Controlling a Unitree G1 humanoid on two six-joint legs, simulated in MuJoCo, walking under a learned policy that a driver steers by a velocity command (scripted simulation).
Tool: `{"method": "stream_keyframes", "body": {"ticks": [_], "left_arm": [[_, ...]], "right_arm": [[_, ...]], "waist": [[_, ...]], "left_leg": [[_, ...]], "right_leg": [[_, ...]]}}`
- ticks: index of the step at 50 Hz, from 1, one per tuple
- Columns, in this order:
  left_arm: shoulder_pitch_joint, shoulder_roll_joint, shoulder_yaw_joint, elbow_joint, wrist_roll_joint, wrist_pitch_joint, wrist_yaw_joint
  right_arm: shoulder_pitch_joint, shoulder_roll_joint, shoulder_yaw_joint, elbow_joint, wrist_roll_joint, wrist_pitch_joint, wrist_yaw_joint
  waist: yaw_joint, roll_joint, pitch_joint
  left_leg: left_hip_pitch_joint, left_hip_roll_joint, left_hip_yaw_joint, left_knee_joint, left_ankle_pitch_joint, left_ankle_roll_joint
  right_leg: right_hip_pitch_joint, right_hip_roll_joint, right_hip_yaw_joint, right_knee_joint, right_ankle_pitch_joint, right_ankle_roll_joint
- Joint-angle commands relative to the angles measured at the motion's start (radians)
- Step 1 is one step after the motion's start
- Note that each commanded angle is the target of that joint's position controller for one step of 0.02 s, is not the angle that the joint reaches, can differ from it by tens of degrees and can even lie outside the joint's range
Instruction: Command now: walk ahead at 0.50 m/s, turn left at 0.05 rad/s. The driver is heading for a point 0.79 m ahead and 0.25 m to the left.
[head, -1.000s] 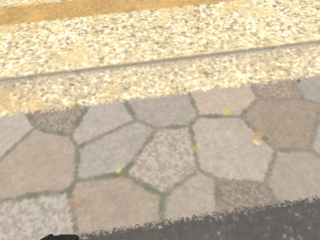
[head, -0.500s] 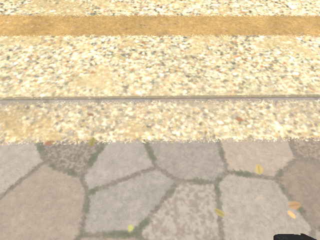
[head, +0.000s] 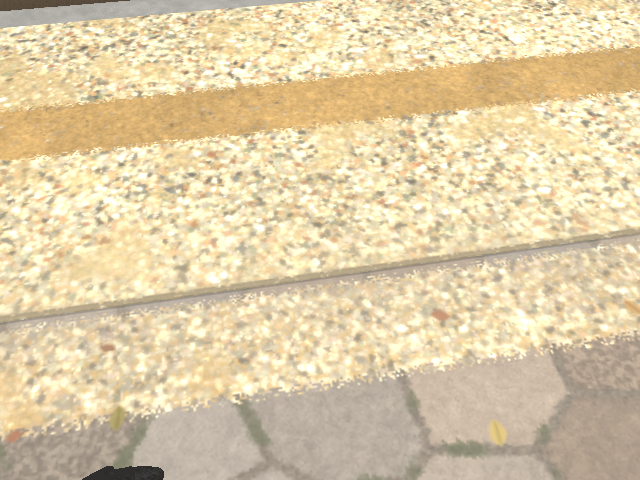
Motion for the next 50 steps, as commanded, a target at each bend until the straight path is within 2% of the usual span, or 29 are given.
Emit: {"method": "stream_keyframes", "body": {"ticks": [1,2,3,4,5,6,7,8,10,13,16,19,22,24,27,28,29,30,31,32,33,34,35,36,38,41,44,47,50], "left_arm": [[0.068,0.148,0.050,-0.041,0.002,-0.021,-0.002],[0.242,0.199,0.075,0.009,0.008,-0.022,0.007],[0.395,0.294,0.099,0.033,0.031,-0.020,0.017],[0.428,0.270,0.089,0.047,0.020,-0.014,0.014],[0.386,0.190,0.066,0.041,0.013,-0.014,0.019],[0.298,0.162,0.057,0.028,0.011,-0.016,0.023],[0.229,0.130,0.047,0.022,0.015,-0.019,0.022],[0.184,0.103,0.040,0.021,0.021,-0.025,0.020],[0.155,0.086,0.039,0.033,0.032,-0.034,0.017],[0.166,0.115,0.050,0.056,0.038,-0.042,0.026],[0.189,0.134,0.055,0.071,0.039,-0.037,0.044],[0.213,0.156,0.060,0.078,0.031,-0.028,0.056],[0.275,0.174,0.067,0.100,0.019,-0.009,0.062],[0.297,0.183,0.073,0.109,0.010,0.009,0.063],[0.264,0.221,0.085,0.094,-0.001,0.030,0.070],[0.249,0.234,0.088,0.088,-0.003,0.039,0.073],[0.224,0.237,0.087,0.080,-0.008,0.044,0.074],[0.228,0.216,0.077,0.063,0.005,0.038,0.075],[0.324,0.046,0.028,0.013,0.042,0.008,0.055],[0.233,0.108,0.031,-0.011,-0.002,-0.041,0.038],[0.128,0.157,0.044,-0.040,-0.040,-0.067,0.029],[0.118,0.152,0.042,-0.039,-0.030,-0.078,0.033],[0.122,0.159,0.050,-0.024,-0.001,-0.076,0.041],[0.144,0.171,0.059,-0.019,0.011,-0.063,0.042],[0.158,0.154,0.061,-0.025,0.022,-0.037,0.042],[0.064,0.117,0.049,-0.063,0.033,-0.020,0.048],[-0.041,0.090,0.037,-0.095,0.026,-0.024,0.039],[-0.114,0.101,0.036,-0.129,0.011,-0.030,0.028],[-0.113,0.130,0.042,-0.135,0.012,-0.046,0.012]], "right_arm": [[-0.015,-0.179,-0.039,-0.034,0.004,0.008,-0.008],[-0.021,-0.152,-0.027,-0.044,-0.002,0.010,-0.008],[0.052,-0.067,0.001,-0.072,-0.014,-0.002,-0.001],[0.110,-0.008,0.021,-0.054,-0.006,-0.022,0.004],[0.015,-0.132,-0.014,-0.064,0.027,-0.035,0.006],[-0.058,-0.156,-0.023,-0.088,0.041,-0.040,0.004],[-0.090,-0.145,-0.026,-0.091,0.033,-0.038,-0.003],[-0.083,-0.127,-0.033,-0.085,0.024,-0.025,-0.008],[-0.037,-0.071,-0.031,-0.071,0.024,0.003,-0.007],[-0.079,-0.057,-0.037,-0.098,0.018,0.027,-0.010],[-0.150,-0.054,-0.038,-0.130,0.010,0.021,0.001],[-0.253,-0.034,-0.027,-0.167,0.004,0.014,0.021],[-0.348,-0.024,-0.018,-0.217,0.004,0.013,0.040],[-0.386,-0.027,-0.017,-0.251,0.006,0.014,0.054],[-0.339,-0.069,-0.037,-0.275,0.009,0.021,0.067],[-0.258,-0.099,-0.054,-0.264,0.013,0.023,0.066],[-0.114,-0.147,-0.081,-0.232,0.016,0.024,0.059],[0.046,-0.232,-0.119,-0.192,0.015,0.032,0.037],[0.024,-0.333,-0.131,-0.192,0.022,0.026,0.028],[0.060,-0.267,-0.107,-0.223,0.004,0.011,0.033],[0.023,-0.205,-0.090,-0.219,-0.004,-0.003,0.033],[-0.047,-0.167,-0.080,-0.230,0.002,-0.012,0.033],[-0.123,-0.132,-0.069,-0.248,0.003,-0.014,0.033],[-0.164,-0.110,-0.059,-0.266,-0.006,-0.015,0.028],[-0.168,-0.126,-0.059,-0.273,-0.004,-0.017,0.019],[-0.121,-0.173,-0.071,-0.266,0.001,-0.016,-0.003],[-0.082,-0.173,-0.072,-0.259,0.005,-0.006,-0.012],[-0.033,-0.171,-0.072,-0.241,0.009,0.000,-0.012],[-0.002,-0.148,-0.064,-0.224,0.007,0.006,-0.018]], "waist": [[0.119,0.121,-0.041],[0.194,0.100,-0.155],[0.200,-0.061,-0.325],[0.187,-0.215,-0.433],[0.205,-0.124,-0.303],[0.180,-0.092,-0.167],[0.149,-0.044,-0.096],[0.117,-0.053,-0.046],[0.077,-0.070,-0.026],[0.064,-0.040,0.017],[0.077,-0.024,0.035],[0.111,-0.002,0.059],[0.147,0.016,0.089],[0.150,0.009,0.095],[0.089,-0.041,0.028],[0.038,-0.055,-0.022],[-0.046,-0.042,-0.097],[-0.111,0.049,-0.186],[0.023,0.307,-0.249],[-0.036,0.204,-0.376],[-0.052,0.147,-0.236],[-0.006,0.069,-0.154],[0.038,0.032,-0.097],[0.073,0.043,-0.081],[0.100,0.045,-0.061],[0.079,0.056,-0.019],[0.036,0.098,-0.004],[0.003,0.121,0.001],[0.002,0.135,-0.006]], "left_leg": [[0.006,0.281,-0.103,0.193,0.822,0.122],[-0.111,0.226,-0.076,0.396,0.796,0.093],[-0.474,0.109,-0.026,0.771,0.438,0.034],[-0.707,-0.010,-0.119,0.995,-0.249,0.011],[-0.799,0.048,-0.195,1.086,-0.230,0.026],[-0.826,0.099,-0.166,1.071,-0.129,0.035],[-0.786,0.140,-0.150,1.021,-0.044,0.031],[-0.736,0.169,-0.153,0.974,0.017,0.027],[-0.654,0.191,-0.152,0.947,0.072,0.020],[-0.724,0.197,-0.163,0.886,0.171,0.004],[-0.774,0.187,-0.158,0.725,0.321,-0.008],[-0.756,0.176,-0.087,0.565,0.415,-0.004],[-0.804,0.167,-0.047,0.474,0.392,0.013],[-0.824,0.153,-0.020,0.441,0.326,0.031],[-0.678,0.073,0.061,0.431,0.183,0.082],[-0.566,0.033,0.084,0.432,0.140,0.106],[-0.358,-0.008,0.087,0.366,0.186,0.141],[-0.059,0.059,-0.074,0.315,0.187,0.193],[0.266,0.313,-0.623,0.246,0.094,0.376],[0.343,0.389,-0.893,0.083,-0.031,0.432],[0.264,0.362,-0.749,0.060,0.039,0.369],[0.117,0.318,-0.615,0.068,0.132,0.326],[-0.032,0.276,-0.512,0.059,0.241,0.297],[-0.127,0.249,-0.454,0.040,0.325,0.286],[-0.222,0.227,-0.403,0.010,0.412,0.284],[-0.300,0.184,-0.323,-0.008,0.463,0.265],[-0.343,0.126,-0.275,0.010,0.371,0.209],[-0.323,0.143,-0.323,0.036,0.291,0.185],[-0.197,0.195,-0.381,0.115,0.286,0.175]], "right_leg": [[0.172,0.049,-0.034,-0.044,-0.066,-0.053],[0.444,0.023,-0.007,-0.024,-0.030,-0.089],[0.866,-0.233,0.328,-0.003,-0.068,-0.205],[1.011,-0.371,0.678,-0.144,-0.227,-0.282],[0.905,-0.336,0.599,-0.186,-0.319,-0.227],[0.750,-0.308,0.451,-0.220,-0.286,-0.185],[0.612,-0.268,0.348,-0.265,-0.236,-0.161],[0.511,-0.231,0.256,-0.307,-0.189,-0.141],[0.410,-0.198,0.148,-0.362,-0.129,-0.134],[0.386,-0.194,0.033,-0.396,-0.020,-0.144],[0.427,-0.181,-0.053,-0.405,0.036,-0.134],[0.460,-0.177,-0.128,-0.415,0.059,-0.120],[0.576,-0.212,-0.162,-0.384,0.110,-0.119],[0.657,-0.236,-0.180,-0.336,0.192,-0.111],[0.704,-0.243,-0.220,-0.169,0.614,-0.080],[0.693,-0.235,-0.230,-0.041,0.737,-0.068],[0.623,-0.203,-0.249,0.155,0.727,-0.040],[0.397,-0.156,-0.250,0.450,0.450,0.008],[-0.066,0.058,-0.161,0.799,-0.534,0.071],[-0.202,0.099,0.079,0.921,-0.618,0.055],[-0.289,0.040,0.100,0.896,-0.521,0.023],[-0.253,-0.008,0.099,0.802,-0.428,0.008],[-0.177,-0.040,0.095,0.711,-0.380,0.015],[-0.099,-0.060,0.101,0.660,-0.345,0.024],[-0.043,-0.063,0.085,0.571,-0.317,0.055],[-0.052,-0.036,0.056,0.375,-0.168,0.099],[0.014,0.015,0.046,0.140,0.038,0.102],[0.059,0.045,0.054,0.033,0.108,0.093],[0.047,0.038,0.071,-0.026,0.060,0.062]]}}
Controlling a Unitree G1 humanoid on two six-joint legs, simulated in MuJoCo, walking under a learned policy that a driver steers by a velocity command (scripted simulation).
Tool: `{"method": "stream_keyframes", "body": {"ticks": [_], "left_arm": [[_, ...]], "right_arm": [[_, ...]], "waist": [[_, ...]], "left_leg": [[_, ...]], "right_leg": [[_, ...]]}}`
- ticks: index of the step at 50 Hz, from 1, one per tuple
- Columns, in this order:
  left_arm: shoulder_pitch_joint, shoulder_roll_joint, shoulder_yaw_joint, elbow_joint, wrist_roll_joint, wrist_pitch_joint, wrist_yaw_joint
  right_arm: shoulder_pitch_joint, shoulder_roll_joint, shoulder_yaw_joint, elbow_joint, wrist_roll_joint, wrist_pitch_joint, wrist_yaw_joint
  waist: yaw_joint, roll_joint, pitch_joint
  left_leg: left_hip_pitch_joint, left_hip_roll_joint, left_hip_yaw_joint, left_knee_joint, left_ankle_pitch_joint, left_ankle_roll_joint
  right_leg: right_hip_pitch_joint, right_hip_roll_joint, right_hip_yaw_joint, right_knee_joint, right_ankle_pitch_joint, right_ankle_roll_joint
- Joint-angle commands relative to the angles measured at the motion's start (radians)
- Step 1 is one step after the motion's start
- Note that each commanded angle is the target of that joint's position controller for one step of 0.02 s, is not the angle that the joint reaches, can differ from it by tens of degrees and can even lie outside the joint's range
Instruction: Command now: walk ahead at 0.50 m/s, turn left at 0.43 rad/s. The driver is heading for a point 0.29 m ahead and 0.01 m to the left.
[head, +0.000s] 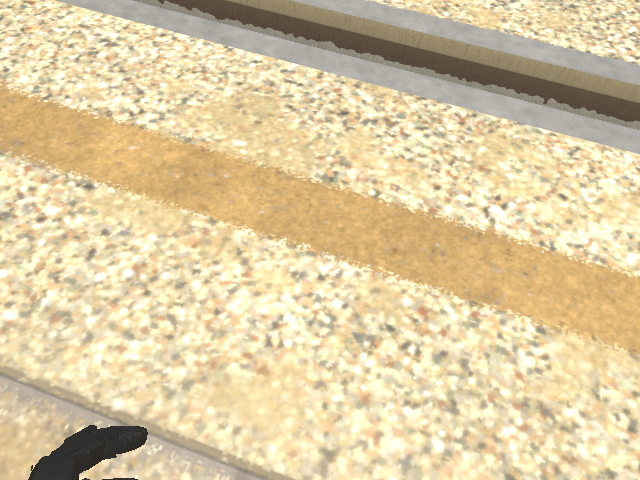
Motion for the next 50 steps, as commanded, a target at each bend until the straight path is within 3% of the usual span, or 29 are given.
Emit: {"method": "stream_keyframes", "body": {"ticks": [1,3,4,5,6,7,8,9,10,12,13,15,18,22,23,24,25,26,27,28,30,36,43,50], "left_arm": [[-0.069,0.106,0.025,-0.079,-0.002,-0.030,-0.014],[0.040,0.133,0.039,-0.051,0.004,-0.041,-0.012],[0.161,0.168,0.053,-0.026,0.017,-0.045,-0.008],[0.303,0.234,0.069,-0.014,0.034,-0.045,-0.005],[0.375,0.269,0.082,0.039,0.030,-0.029,-0.016],[0.358,0.172,0.057,0.025,-0.002,-0.026,-0.020],[0.278,0.125,0.041,0.007,-0.001,-0.020,-0.018],[0.217,0.101,0.027,-0.004,0.011,-0.014,-0.020],[0.185,0.084,0.019,0.003,0.015,-0.012,-0.021],[0.163,0.052,0.003,0.026,0.022,-0.014,-0.020],[0.159,0.061,0.004,0.038,0.022,-0.013,-0.018],[0.148,0.109,0.015,0.055,0.019,-0.001,-0.006],[0.158,0.141,0.022,0.078,0.007,0.022,0.004],[0.155,0.127,0.011,0.105,-0.005,0.043,0.005],[0.165,0.112,0.004,0.113,-0.009,0.045,0.004],[0.196,0.086,-0.006,0.122,0.000,0.044,0.004],[0.257,0.072,-0.011,0.129,0.025,0.039,0.001],[0.329,0.036,-0.021,0.146,0.023,0.041,0.003],[0.283,0.051,-0.024,0.146,0.020,0.051,0.008],[0.237,0.075,-0.019,0.142,0.017,0.062,0.011],[0.227,0.093,-0.016,0.147,0.016,0.080,0.019],[0.218,0.098,-0.015,0.175,0.009,0.093,0.030],[0.208,0.095,-0.013,0.218,0.008,0.113,0.040],[0.218,0.093,-0.015,0.256,0.009,0.113,0.048]], "right_arm": [[0.043,-0.139,-0.033,-0.029,-0.004,-0.002,-0.011],[0.026,-0.135,-0.030,-0.032,-0.008,0.003,-0.011],[0.011,-0.106,-0.017,-0.044,-0.014,0.002,-0.006],[0.046,-0.071,-0.001,-0.063,-0.031,-0.002,-0.008],[0.199,-0.024,0.012,-0.049,0.001,-0.011,-0.008],[0.161,-0.121,-0.003,-0.030,0.008,-0.013,-0.011],[0.044,-0.159,-0.013,-0.048,0.006,-0.008,-0.013],[-0.021,-0.155,-0.014,-0.061,-0.009,-0.002,-0.017],[-0.047,-0.141,-0.016,-0.075,-0.023,0.002,-0.017],[-0.020,-0.083,-0.008,-0.072,-0.019,0.016,-0.014],[-0.016,-0.053,0.001,-0.072,-0.017,0.022,-0.015],[-0.042,-0.029,0.013,-0.081,-0.021,0.029,-0.018],[-0.086,-0.047,0.015,-0.077,-0.018,0.039,-0.017],[-0.144,-0.065,0.007,-0.080,-0.026,0.048,-0.013],[-0.151,-0.072,0.005,-0.081,-0.034,0.046,-0.014],[-0.161,-0.103,-0.001,-0.090,-0.043,0.045,-0.018],[-0.167,-0.156,-0.011,-0.102,-0.045,0.047,-0.025],[-0.194,-0.135,-0.004,-0.093,-0.039,0.054,-0.026],[-0.227,-0.083,0.005,-0.098,-0.030,0.057,-0.016],[-0.238,-0.065,0.008,-0.097,-0.031,0.057,-0.009],[-0.228,-0.081,0.006,-0.086,-0.035,0.047,-0.001],[-0.224,-0.082,0.005,-0.040,-0.028,0.031,-0.001],[-0.243,-0.080,0.006,0.022,-0.026,0.034,-0.002],[-0.250,-0.076,0.008,0.091,-0.025,0.042,-0.010]], "waist": [[0.013,0.157,-0.017],[0.075,0.179,-0.052],[0.132,0.160,-0.152],[0.167,0.027,-0.293],[0.114,-0.303,-0.379],[0.139,-0.164,-0.304],[0.151,-0.062,-0.182],[0.130,0.020,-0.126],[0.102,0.027,-0.095],[0.058,-0.033,-0.098],[0.051,-0.054,-0.105],[0.049,-0.069,-0.137],[0.069,-0.068,-0.168],[0.068,-0.053,-0.114],[0.062,-0.042,-0.099],[0.069,0.000,-0.099],[0.117,0.092,-0.129],[0.158,0.187,-0.159],[0.132,0.169,-0.129],[0.112,0.145,-0.086],[0.105,0.122,-0.061],[0.105,0.086,-0.103],[0.109,0.056,-0.083],[0.106,0.054,-0.050]], "left_leg": [[0.005,0.272,-0.195,-0.017,0.294,0.117],[0.033,0.252,-0.190,0.085,0.484,0.093],[-0.013,0.201,-0.149,0.246,0.540,0.065],[-0.200,0.105,-0.073,0.540,0.339,0.011],[-0.514,-0.024,-0.009,0.843,-0.272,-0.062],[-0.605,0.029,-0.077,0.950,-0.293,-0.070],[-0.619,0.054,-0.057,0.969,-0.224,-0.080],[-0.581,0.086,-0.021,0.940,-0.180,-0.090],[-0.543,0.121,-0.003,0.872,-0.152,-0.094],[-0.435,0.158,0.032,0.717,-0.120,-0.102],[-0.404,0.159,0.055,0.631,-0.099,-0.112],[-0.331,0.159,0.086,0.478,-0.028,-0.128],[-0.235,0.146,0.113,0.331,0.128,-0.128],[-0.139,0.133,0.128,0.140,0.227,-0.092],[-0.093,0.134,0.124,0.060,0.286,-0.073],[-0.029,0.188,0.063,0.023,0.433,-0.050],[0.055,0.272,-0.008,0.071,0.615,-0.009],[0.052,0.302,-0.036,0.091,0.544,0.048],[-0.014,0.256,-0.012,0.086,0.391,0.032],[-0.050,0.216,0.011,0.087,0.334,0.004],[-0.067,0.194,0.028,0.103,0.389,-0.016],[-0.038,0.190,0.039,0.147,0.574,-0.005],[-0.060,0.175,0.053,0.130,0.499,-0.005],[-0.071,0.157,0.070,0.104,0.384,-0.016]], "right_leg": [[0.087,0.019,-0.024,-0.036,-0.041,-0.033],[0.223,0.045,-0.064,-0.085,-0.093,-0.080],[0.423,-0.006,-0.026,-0.059,-0.068,-0.128],[0.711,-0.179,0.178,-0.006,0.042,-0.215],[0.945,-0.364,0.604,-0.126,-0.015,-0.367],[0.902,-0.357,0.629,-0.159,-0.088,-0.342],[0.766,-0.325,0.454,-0.149,0.052,-0.308],[0.637,-0.281,0.321,-0.149,0.241,-0.291],[0.546,-0.253,0.242,-0.153,0.377,-0.283],[0.454,-0.188,0.129,-0.186,0.471,-0.261],[0.434,-0.173,0.092,-0.196,0.515,-0.265],[0.412,-0.167,0.041,-0.202,0.575,-0.272],[0.406,-0.160,0.004,-0.216,0.479,-0.255],[0.374,-0.149,0.018,-0.193,0.160,-0.220],[0.358,-0.126,0.021,-0.176,0.048,-0.189],[0.328,-0.094,0.015,-0.147,-0.064,-0.142],[0.278,-0.027,-0.030,-0.093,-0.230,-0.098],[0.275,0.011,-0.071,-0.104,-0.377,-0.065],[0.313,0.013,-0.085,-0.112,-0.360,-0.048],[0.302,0.017,-0.088,-0.107,-0.335,-0.042],[0.302,0.010,-0.081,-0.093,-0.280,-0.044],[0.377,-0.008,-0.071,-0.066,-0.153,-0.037],[0.405,-0.008,-0.074,-0.076,-0.177,-0.032],[0.389,-0.005,-0.078,-0.097,-0.234,-0.032]]}}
